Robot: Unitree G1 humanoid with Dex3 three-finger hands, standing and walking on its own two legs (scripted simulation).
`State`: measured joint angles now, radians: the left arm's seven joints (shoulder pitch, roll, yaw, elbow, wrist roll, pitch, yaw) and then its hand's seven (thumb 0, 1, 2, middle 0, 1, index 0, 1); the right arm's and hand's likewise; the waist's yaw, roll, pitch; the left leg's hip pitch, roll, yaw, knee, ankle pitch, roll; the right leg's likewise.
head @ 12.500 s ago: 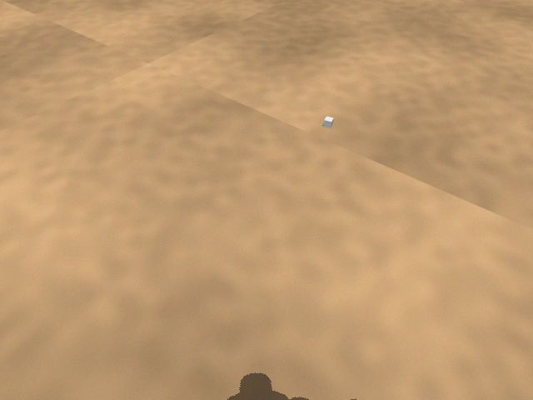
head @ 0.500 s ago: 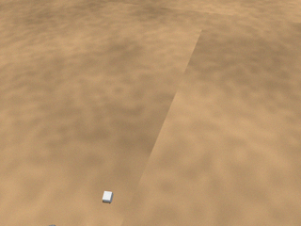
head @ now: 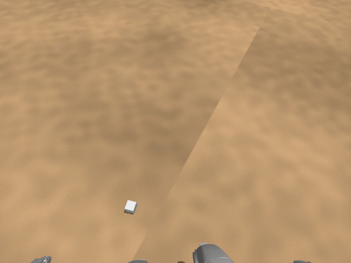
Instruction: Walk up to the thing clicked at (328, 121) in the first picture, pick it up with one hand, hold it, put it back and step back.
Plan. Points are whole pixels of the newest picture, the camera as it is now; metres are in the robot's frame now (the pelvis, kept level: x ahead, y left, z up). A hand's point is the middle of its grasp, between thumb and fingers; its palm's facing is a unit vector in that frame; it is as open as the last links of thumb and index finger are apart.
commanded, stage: walk up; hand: left
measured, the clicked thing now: (131, 206) +0.47 +0.22 -0.73
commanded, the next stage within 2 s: none
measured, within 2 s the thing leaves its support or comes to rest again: neither
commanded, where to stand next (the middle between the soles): +0.08 +0.00 m, yaw -4 degrees
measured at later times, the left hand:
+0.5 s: hand out of the picture +0.05 +0.25 -0.11, palm faces -0.03 -0.89 -0.45, open 7.4 cm
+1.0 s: hand out of the picture +0.04 +0.24 -0.13, palm faces -0.08 -0.88 -0.47, open 7.4 cm
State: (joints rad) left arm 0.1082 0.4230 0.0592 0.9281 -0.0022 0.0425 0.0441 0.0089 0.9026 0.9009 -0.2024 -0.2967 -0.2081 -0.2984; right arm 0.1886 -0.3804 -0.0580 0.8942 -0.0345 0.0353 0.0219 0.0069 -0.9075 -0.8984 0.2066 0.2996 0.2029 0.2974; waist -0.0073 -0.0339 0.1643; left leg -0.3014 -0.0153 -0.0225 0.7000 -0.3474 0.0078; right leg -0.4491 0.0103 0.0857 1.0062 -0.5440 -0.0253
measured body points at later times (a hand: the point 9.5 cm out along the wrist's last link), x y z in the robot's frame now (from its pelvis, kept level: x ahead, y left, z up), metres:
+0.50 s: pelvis +0.03 -0.03 +0.02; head +0.06 -0.06 +0.47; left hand +0.05 +0.29 -0.08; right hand +0.11 -0.35 -0.11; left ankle +0.13 +0.11 -0.68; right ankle -0.03 -0.12 -0.72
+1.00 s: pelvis -0.04 -0.04 -0.01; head +0.01 -0.07 +0.43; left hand +0.05 +0.28 -0.10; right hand +0.09 -0.35 -0.13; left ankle +0.08 +0.10 -0.67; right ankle -0.04 -0.14 -0.72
